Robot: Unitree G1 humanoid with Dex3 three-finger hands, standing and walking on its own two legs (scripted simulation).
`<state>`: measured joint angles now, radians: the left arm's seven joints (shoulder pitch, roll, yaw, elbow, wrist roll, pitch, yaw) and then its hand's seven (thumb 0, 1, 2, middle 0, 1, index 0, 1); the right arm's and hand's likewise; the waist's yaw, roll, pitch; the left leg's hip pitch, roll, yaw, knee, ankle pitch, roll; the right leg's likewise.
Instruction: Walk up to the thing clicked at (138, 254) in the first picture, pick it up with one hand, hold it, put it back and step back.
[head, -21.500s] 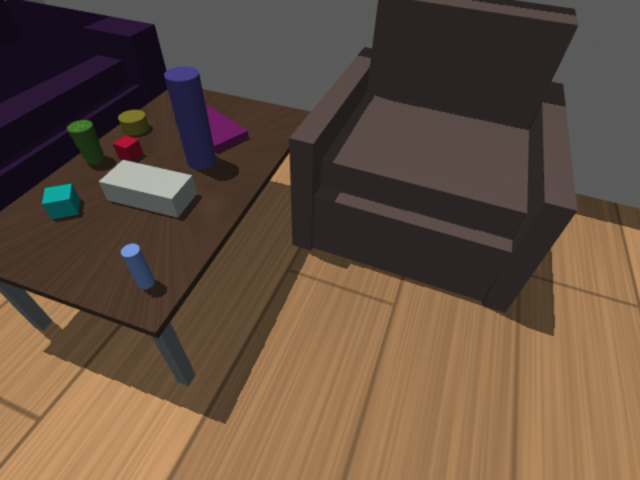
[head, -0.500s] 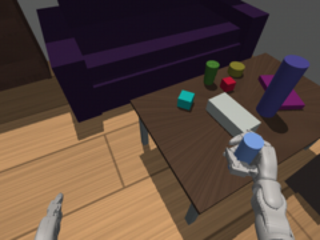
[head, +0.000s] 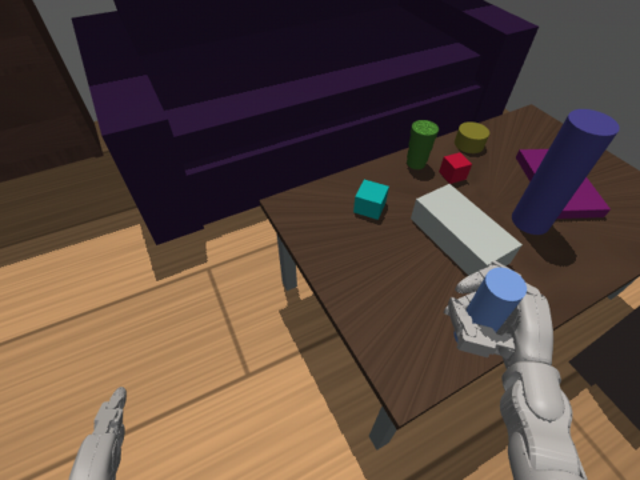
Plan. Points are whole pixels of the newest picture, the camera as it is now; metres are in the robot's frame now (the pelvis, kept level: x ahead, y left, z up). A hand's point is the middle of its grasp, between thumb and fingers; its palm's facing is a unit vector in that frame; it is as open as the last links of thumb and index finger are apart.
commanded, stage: hold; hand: right
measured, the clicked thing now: (486, 313) +0.32 -0.18 +0.05
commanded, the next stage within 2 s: crouch in 0.32 s
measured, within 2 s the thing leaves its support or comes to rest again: neither
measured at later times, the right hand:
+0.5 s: hand (466, 314) +0.32 -0.16 +0.05, palm faces +0.11 +0.99 -0.01, open 5.4 cm
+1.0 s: hand (441, 309) +0.39 -0.17 -0.06, palm faces +0.13 +0.99 +0.01, open 5.4 cm
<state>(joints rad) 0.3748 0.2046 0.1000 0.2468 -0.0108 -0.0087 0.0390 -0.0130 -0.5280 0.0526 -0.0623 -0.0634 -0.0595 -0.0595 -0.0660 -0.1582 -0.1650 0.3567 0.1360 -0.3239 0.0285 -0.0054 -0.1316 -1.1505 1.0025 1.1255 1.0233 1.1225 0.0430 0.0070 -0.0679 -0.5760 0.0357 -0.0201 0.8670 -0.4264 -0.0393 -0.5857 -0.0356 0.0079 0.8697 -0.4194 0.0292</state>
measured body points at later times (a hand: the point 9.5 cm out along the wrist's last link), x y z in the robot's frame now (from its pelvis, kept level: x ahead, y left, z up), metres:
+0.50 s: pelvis +0.00 +0.01 +0.00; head +0.03 +0.01 +0.45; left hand +0.15 +0.27 -0.04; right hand +0.31 -0.21 +0.06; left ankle +0.01 +0.14 -0.70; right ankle +0.01 -0.14 -0.70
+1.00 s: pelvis -0.03 +0.00 -0.05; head +0.08 -0.03 +0.38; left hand +0.12 +0.26 -0.06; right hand +0.38 -0.22 -0.05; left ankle +0.01 +0.14 -0.70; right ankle +0.01 -0.14 -0.70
